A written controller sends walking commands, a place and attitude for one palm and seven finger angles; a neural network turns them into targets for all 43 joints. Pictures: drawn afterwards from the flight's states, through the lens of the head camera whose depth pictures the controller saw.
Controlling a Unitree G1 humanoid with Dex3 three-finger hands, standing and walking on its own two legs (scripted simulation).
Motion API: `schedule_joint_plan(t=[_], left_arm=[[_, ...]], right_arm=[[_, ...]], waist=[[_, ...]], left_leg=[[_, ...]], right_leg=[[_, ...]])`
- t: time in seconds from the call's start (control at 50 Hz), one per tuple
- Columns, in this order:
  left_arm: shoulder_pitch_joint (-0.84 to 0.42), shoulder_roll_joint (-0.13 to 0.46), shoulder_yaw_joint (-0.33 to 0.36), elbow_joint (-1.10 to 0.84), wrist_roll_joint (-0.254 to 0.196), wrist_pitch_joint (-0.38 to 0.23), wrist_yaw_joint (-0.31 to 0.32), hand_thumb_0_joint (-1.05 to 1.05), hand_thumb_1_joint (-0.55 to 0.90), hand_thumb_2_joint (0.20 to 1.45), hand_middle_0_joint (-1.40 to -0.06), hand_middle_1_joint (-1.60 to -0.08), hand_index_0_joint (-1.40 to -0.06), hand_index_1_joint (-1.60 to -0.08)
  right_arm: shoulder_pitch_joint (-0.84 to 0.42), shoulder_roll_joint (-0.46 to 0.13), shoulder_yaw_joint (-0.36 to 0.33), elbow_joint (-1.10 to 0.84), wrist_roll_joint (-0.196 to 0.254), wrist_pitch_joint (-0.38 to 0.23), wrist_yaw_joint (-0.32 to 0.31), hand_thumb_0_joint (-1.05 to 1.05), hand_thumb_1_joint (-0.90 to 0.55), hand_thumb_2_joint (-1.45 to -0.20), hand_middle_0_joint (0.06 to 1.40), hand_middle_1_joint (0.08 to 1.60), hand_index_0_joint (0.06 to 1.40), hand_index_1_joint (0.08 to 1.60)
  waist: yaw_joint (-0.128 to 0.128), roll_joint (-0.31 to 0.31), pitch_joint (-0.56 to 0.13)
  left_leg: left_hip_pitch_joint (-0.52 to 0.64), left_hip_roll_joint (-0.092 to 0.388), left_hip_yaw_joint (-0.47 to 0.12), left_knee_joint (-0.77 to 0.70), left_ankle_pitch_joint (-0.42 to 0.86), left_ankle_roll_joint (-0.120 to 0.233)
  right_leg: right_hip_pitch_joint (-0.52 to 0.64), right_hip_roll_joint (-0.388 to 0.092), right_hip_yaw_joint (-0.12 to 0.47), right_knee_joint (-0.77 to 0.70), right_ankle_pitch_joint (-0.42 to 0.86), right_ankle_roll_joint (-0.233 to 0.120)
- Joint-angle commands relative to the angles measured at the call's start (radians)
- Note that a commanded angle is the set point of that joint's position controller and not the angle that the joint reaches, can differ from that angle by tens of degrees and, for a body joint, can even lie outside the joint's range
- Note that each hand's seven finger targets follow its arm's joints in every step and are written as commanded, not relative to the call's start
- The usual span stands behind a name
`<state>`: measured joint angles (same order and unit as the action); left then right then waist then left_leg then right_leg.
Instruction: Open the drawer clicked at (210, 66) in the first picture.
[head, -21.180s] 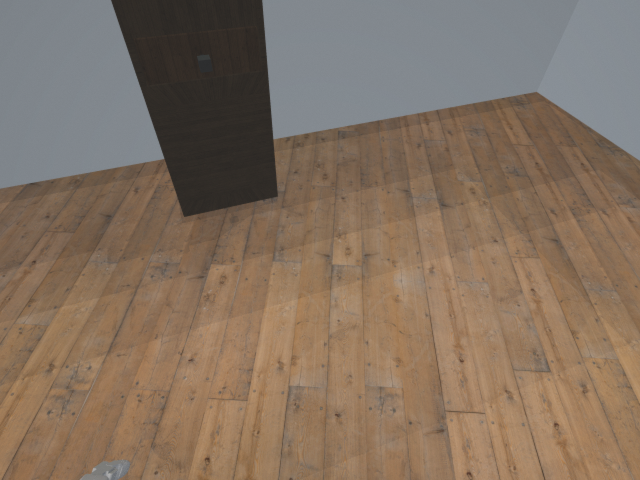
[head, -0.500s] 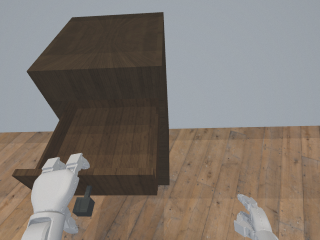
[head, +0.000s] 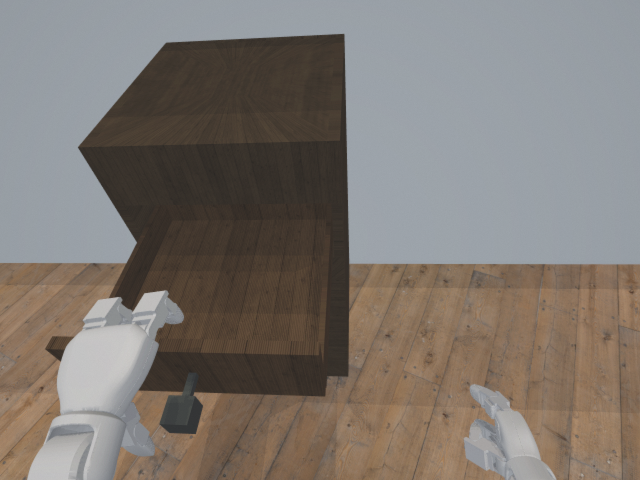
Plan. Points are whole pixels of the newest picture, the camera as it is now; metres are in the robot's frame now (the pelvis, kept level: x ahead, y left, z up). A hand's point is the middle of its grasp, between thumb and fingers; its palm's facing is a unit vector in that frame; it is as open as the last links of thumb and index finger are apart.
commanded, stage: lift the hand off the handle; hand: left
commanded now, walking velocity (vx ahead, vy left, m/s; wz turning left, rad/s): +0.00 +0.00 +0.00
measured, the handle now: (186, 400) +0.22 +0.25 -0.08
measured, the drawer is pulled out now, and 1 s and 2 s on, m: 0.29 0.29 0.29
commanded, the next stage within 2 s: draw the hand back to the body in 0.20 s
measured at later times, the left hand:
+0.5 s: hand (118, 374) +0.19 +0.26 +0.09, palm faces +0.08 -0.08 -0.99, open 13.9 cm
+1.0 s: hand (119, 366) +0.19 +0.24 +0.11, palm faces +0.25 -0.65 -0.72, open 13.8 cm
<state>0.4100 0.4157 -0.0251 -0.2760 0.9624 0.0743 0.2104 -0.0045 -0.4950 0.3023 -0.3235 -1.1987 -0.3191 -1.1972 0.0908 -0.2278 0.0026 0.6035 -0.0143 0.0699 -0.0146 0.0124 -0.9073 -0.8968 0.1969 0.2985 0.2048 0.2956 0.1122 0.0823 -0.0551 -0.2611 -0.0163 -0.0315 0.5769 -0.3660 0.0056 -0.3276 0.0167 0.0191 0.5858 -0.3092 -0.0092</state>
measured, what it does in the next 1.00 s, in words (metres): stands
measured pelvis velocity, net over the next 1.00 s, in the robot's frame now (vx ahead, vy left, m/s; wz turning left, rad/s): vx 0.00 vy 0.00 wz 0.02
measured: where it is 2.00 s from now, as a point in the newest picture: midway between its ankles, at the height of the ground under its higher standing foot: outside the picture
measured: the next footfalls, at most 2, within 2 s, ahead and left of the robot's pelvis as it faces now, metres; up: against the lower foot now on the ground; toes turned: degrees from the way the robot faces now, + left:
none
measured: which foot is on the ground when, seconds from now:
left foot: down 0.00-1.00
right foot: down 0.00-1.00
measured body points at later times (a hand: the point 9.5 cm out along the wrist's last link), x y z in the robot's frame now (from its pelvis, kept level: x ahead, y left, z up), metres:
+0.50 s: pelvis -0.01 +0.00 +0.01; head +0.00 -0.03 +0.45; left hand +0.18 +0.26 +0.14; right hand +0.22 -0.20 -0.09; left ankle -0.04 +0.12 -0.73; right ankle +0.00 -0.12 -0.73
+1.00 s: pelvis +0.00 +0.00 +0.01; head +0.01 -0.03 +0.46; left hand +0.17 +0.27 +0.15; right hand +0.23 -0.20 -0.07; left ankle -0.04 +0.12 -0.73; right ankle +0.00 -0.12 -0.73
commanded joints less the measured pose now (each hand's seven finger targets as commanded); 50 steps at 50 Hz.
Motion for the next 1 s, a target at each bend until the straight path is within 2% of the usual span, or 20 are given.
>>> schedule_joint_plan(t=[0.0,0.14,0.16,0.2,0.22,0.24,0.3,0.42,0.56,0.6,0.62,0.64,0.74,0.82,0.88,0.9,0.92,0.94,0.96,0.98], left_arm=[[-0.085,0.203,0.166,-0.213,-0.008,0.020,0.033,0.000,-0.500,0.300,-0.300,-1.200,-0.300,-1.200],[-0.054,0.163,0.116,-0.223,-0.039,0.026,-0.026,0.000,-0.500,0.300,-0.300,-1.200,-0.300,-1.200],[-0.066,0.154,0.102,-0.218,-0.033,0.023,-0.033,0.000,-0.500,0.300,-0.300,-1.200,-0.300,-1.200],[-0.055,0.189,0.139,-0.231,-0.027,0.016,-0.034,0.000,-0.500,0.300,-0.300,-1.200,-0.300,-1.200],[-0.066,0.159,0.106,-0.248,-0.017,0.009,-0.034,0.000,-0.500,0.300,-0.300,-1.200,-0.300,-1.200],[-0.069,0.189,0.135,-0.235,-0.021,0.001,-0.029,0.000,-0.500,0.300,-0.300,-1.200,-0.300,-1.200],[-0.091,0.212,0.167,-0.258,-0.006,-0.019,-0.006,0.000,-0.500,0.300,-0.300,-1.200,-0.300,-1.200],[-0.117,0.220,0.193,-0.248,-0.009,-0.032,0.021,0.000,-0.500,0.300,-0.300,-1.200,-0.300,-1.200],[-0.081,0.187,0.139,-0.246,-0.046,0.012,-0.041,0.000,-0.500,0.300,-0.300,-1.200,-0.300,-1.200],[-0.048,0.220,0.174,-0.264,-0.049,0.018,-0.051,0.000,-0.500,0.300,-0.300,-1.200,-0.300,-1.200],[-0.067,0.200,0.145,-0.278,-0.042,0.014,-0.058,0.000,-0.500,0.300,-0.300,-1.200,-0.300,-1.200],[-0.074,0.228,0.171,-0.274,-0.049,0.009,-0.060,0.000,-0.500,0.300,-0.300,-1.200,-0.300,-1.200],[-0.045,0.275,0.242,-0.285,-0.046,-0.018,-0.045,0.000,-0.500,0.300,-0.300,-1.200,-0.300,-1.200],[-0.044,0.252,0.231,-0.309,-0.060,-0.027,-0.042,0.000,-0.500,0.300,-0.300,-1.200,-0.300,-1.200],[-0.023,0.258,0.240,-0.318,-0.077,-0.026,-0.051,0.000,-0.500,0.300,-0.300,-1.200,-0.300,-1.200],[-0.111,-0.057,0.228,-0.368,-0.812,-0.093,-0.071,0.000,-0.465,0.315,-0.298,-1.178,-0.298,-1.178],[0.047,0.006,0.258,-0.206,-0.854,-0.118,-0.067,0.000,-0.430,0.330,-0.295,-1.155,-0.295,-1.155],[0.059,-0.004,0.243,-0.272,-0.873,-0.132,-0.075,0.000,-0.395,0.345,-0.292,-1.133,-0.292,-1.133],[0.038,0.049,0.311,-0.330,-0.924,-0.155,-0.070,0.000,-0.360,0.360,-0.290,-1.110,-0.290,-1.110],[-0.018,0.077,0.330,-0.415,-0.942,-0.180,-0.067,0.000,-0.325,0.375,-0.287,-1.087,-0.287,-1.087]], right_arm=[[-0.166,-0.099,-0.025,-0.169,0.006,-0.049,-0.010,0.000,-0.900,-0.900,0.200,0.300,0.200,0.300],[-0.156,-0.101,-0.023,-0.171,0.011,-0.046,-0.004,0.000,-0.900,-0.900,0.200,0.300,0.200,0.300],[-0.149,-0.103,-0.021,-0.171,0.006,-0.045,-0.002,0.000,-0.900,-0.900,0.200,0.300,0.200,0.300],[-0.165,-0.109,-0.019,-0.178,0.009,-0.047,-0.002,0.000,-0.900,-0.900,0.200,0.300,0.200,0.300],[-0.149,-0.100,-0.014,-0.182,0.004,-0.049,0.001,0.000,-0.900,-0.900,0.200,0.300,0.200,0.300],[-0.152,-0.103,-0.021,-0.173,0.005,-0.047,-0.002,0.000,-0.900,-0.900,0.200,0.300,0.200,0.300],[-0.159,-0.105,-0.019,-0.177,0.001,-0.049,-0.005,0.000,-0.900,-0.900,0.200,0.300,0.200,0.300],[-0.150,-0.096,-0.024,-0.164,0.004,-0.056,-0.010,0.000,-0.900,-0.900,0.200,0.300,0.200,0.300],[-0.162,-0.107,-0.025,-0.172,0.012,-0.046,-0.007,0.000,-0.900,-0.900,0.200,0.300,0.200,0.300],[-0.183,-0.110,-0.019,-0.187,0.017,-0.049,-0.007,0.000,-0.900,-0.900,0.200,0.300,0.200,0.300],[-0.159,-0.104,-0.013,-0.186,0.012,-0.048,-0.006,0.000,-0.900,-0.900,0.200,0.300,0.200,0.300],[-0.165,-0.107,-0.019,-0.180,0.013,-0.045,-0.009,0.000,-0.900,-0.900,0.200,0.300,0.200,0.300],[-0.160,-0.106,-0.016,-0.183,0.013,-0.046,-0.014,0.000,-0.900,-0.900,0.200,0.300,0.200,0.300],[-0.152,-0.103,-0.013,-0.191,0.015,-0.050,-0.011,0.000,-0.900,-0.900,0.200,0.300,0.200,0.300],[-0.151,-0.113,-0.023,-0.191,0.016,-0.050,-0.013,0.000,-0.900,-0.900,0.200,0.300,0.200,0.300],[-0.080,-0.040,-0.012,-0.248,0.038,-0.133,-0.032,0.000,-0.900,-0.900,0.200,0.300,0.200,0.300],[-0.061,-0.060,-0.001,-0.207,0.027,-0.184,-0.048,0.000,-0.900,-0.900,0.200,0.300,0.200,0.300],[-0.082,-0.059,0.001,-0.212,0.028,-0.198,-0.053,0.000,-0.900,-0.900,0.200,0.300,0.200,0.300],[-0.058,-0.067,-0.002,-0.204,0.023,-0.201,-0.070,0.000,-0.900,-0.900,0.200,0.300,0.200,0.300],[-0.067,-0.069,0.002,-0.208,0.019,-0.220,-0.080,0.000,-0.900,-0.900,0.200,0.300,0.200,0.300]], waist=[[0.005,-0.041,-0.144],[-0.006,-0.053,-0.095],[-0.008,-0.076,-0.095],[0.000,-0.056,-0.110],[0.001,-0.045,-0.125],[0.001,-0.051,-0.096],[0.008,-0.025,-0.122],[0.005,-0.007,-0.125],[-0.002,-0.057,-0.099],[0.006,-0.041,-0.102],[0.004,-0.040,-0.115],[0.002,-0.054,-0.084],[0.013,-0.028,-0.079],[0.009,-0.002,-0.102],[0.005,-0.035,-0.108],[-0.088,-0.072,-0.049],[-0.070,-0.119,-0.015],[-0.062,-0.096,-0.003],[-0.058,-0.138,-0.044],[-0.053,-0.112,-0.079]], left_leg=[[0.023,-0.004,0.035,-0.087,0.370,0.008],[0.039,0.003,0.037,-0.112,0.378,0.013],[0.032,0.000,0.040,-0.112,0.373,0.015],[0.036,0.005,0.035,-0.115,0.374,0.010],[0.039,0.003,0.041,-0.112,0.367,0.015],[0.036,0.004,0.039,-0.118,0.362,0.013],[0.040,0.004,0.033,-0.116,0.352,0.009],[0.046,-0.002,0.034,-0.115,0.342,0.009],[0.048,0.000,0.035,-0.145,0.350,0.011],[0.051,0.006,0.031,-0.145,0.358,0.010],[0.055,0.003,0.037,-0.143,0.356,0.015],[0.050,0.006,0.031,-0.152,0.348,0.013],[0.056,0.006,0.033,-0.143,0.351,0.011],[0.068,0.003,0.034,-0.137,0.357,0.010],[0.078,0.004,0.036,-0.133,0.374,0.011],[0.199,0.032,0.023,-0.133,0.330,0.034],[0.178,0.047,0.018,-0.152,0.320,0.030],[0.164,0.049,0.012,-0.166,0.322,0.026],[0.170,0.043,0.015,-0.174,0.352,0.022],[0.180,0.040,0.013,-0.181,0.382,0.018]], right_leg=[[0.159,0.001,-0.016,-0.086,0.304,-0.025],[0.159,0.001,-0.036,-0.114,0.300,-0.019],[0.154,0.000,-0.042,-0.114,0.296,-0.016],[0.169,0.003,-0.027,-0.116,0.294,-0.021],[0.164,-0.006,-0.042,-0.111,0.279,-0.018],[0.162,0.001,-0.032,-0.120,0.283,-0.022],[0.159,0.004,-0.024,-0.120,0.259,-0.027],[0.152,-0.001,-0.030,-0.125,0.235,-0.028],[0.171,-0.001,-0.044,-0.142,0.249,-0.018],[0.185,0.000,-0.035,-0.144,0.258,-0.021],[0.185,-0.008,-0.046,-0.141,0.252,-0.018],[0.184,-0.002,-0.040,-0.149,0.253,-0.020],[0.186,-0.002,-0.031,-0.155,0.257,-0.024],[0.182,-0.009,-0.041,-0.153,0.254,-0.021],[0.182,-0.009,-0.039,-0.155,0.287,-0.015],[0.201,0.000,-0.064,-0.173,0.261,-0.014],[0.204,0.004,-0.076,-0.159,0.222,-0.010],[0.208,-0.002,-0.075,-0.161,0.213,-0.009],[0.240,-0.010,-0.085,-0.176,0.248,-0.005],[0.268,-0.021,-0.082,-0.174,0.271,-0.002]])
